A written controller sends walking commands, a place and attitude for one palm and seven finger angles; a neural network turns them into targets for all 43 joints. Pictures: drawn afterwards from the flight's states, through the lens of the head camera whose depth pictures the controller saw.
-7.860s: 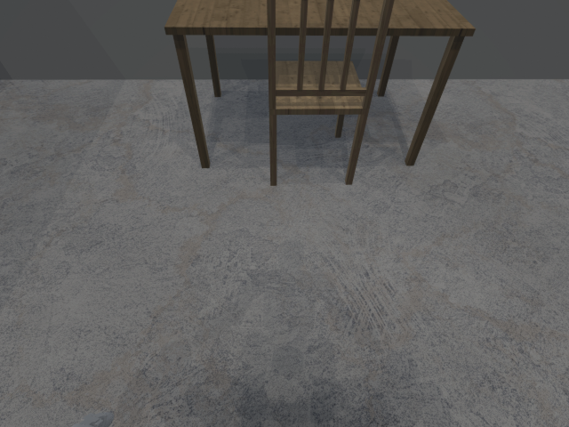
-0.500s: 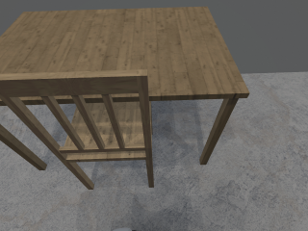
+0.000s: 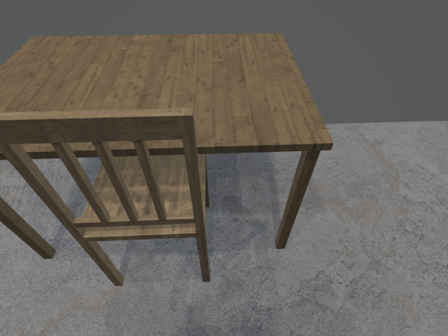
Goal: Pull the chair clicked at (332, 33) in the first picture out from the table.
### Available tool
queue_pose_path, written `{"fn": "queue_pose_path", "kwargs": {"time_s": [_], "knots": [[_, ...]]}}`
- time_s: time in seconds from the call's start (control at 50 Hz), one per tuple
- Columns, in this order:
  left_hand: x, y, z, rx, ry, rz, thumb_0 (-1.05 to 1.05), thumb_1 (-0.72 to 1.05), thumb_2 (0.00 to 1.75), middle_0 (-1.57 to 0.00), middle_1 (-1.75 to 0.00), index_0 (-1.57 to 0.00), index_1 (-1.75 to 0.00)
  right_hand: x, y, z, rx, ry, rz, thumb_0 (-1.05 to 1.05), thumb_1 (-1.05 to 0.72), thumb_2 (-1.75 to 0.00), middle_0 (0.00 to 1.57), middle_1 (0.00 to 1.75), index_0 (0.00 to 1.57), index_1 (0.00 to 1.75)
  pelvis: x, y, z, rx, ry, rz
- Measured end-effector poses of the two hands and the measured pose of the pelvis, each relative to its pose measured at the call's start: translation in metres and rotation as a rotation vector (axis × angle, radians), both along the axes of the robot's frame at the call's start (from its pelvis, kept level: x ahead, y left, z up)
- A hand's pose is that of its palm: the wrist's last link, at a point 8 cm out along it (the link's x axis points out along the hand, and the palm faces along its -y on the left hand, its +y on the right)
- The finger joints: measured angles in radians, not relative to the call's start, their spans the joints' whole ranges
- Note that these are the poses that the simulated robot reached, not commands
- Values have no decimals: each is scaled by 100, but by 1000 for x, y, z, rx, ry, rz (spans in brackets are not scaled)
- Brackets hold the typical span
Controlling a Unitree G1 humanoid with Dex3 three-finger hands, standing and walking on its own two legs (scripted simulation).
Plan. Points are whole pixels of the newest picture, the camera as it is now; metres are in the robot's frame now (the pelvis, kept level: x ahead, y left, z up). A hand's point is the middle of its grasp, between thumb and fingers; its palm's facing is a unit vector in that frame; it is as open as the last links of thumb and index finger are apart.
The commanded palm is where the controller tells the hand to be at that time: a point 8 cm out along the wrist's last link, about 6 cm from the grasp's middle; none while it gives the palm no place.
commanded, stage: come to a stop and stand still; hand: left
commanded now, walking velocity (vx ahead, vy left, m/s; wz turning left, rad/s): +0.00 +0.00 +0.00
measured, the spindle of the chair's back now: (119, 185) +0.48 +0.31 -0.08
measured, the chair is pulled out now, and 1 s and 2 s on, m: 0.00 0.00 0.00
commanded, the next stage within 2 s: look again from close up in 0.10 s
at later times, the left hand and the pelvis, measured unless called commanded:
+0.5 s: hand out of the picture +0.00 +0.22 -0.18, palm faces +0.04 -0.98 -0.19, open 7.4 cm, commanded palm none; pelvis +0.00 +0.05 -0.01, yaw +0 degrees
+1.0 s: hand out of the picture +0.01 +0.23 -0.18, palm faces +0.01 -0.99 -0.17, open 7.4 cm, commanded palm none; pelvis +0.01 +0.07 +0.00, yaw -1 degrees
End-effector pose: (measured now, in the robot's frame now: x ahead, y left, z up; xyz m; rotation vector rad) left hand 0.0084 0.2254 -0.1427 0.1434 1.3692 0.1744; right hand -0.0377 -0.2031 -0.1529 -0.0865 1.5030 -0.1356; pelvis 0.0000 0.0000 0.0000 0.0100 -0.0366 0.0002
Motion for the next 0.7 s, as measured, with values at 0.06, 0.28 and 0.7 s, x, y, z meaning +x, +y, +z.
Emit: {"fn": "queue_pose_path", "kwargs": {"time_s": [0.06, 0.28, 0.7], "knots": [[-12, -3, 0, -7, 25, 5, 1, 92, 90, -20, -30, -20, -30, -5, 4, 0, 8, 1, -6, 1, -91, -90, 20, 30, 20, 30, -2, 1, 0, 0, 3, -3], [-42, -6, -5, -38, 68, 4, 1, 90, 90, -20, -30, -20, -30, -1, 13, -2, 3, -33, -4, 1, -91, -90, 20, 30, 20, 30, -6, 16, -4, -26, 23, -4], [-3, 64, -3, 2, -16, -24, 1, 91, 90, -20, -30, -19, -30, 42, 46, 5, -40, -156, 53, 2, -93, -90, 20, 30, 20, 30, 3, 63, -3, -6, 17, -5]]}}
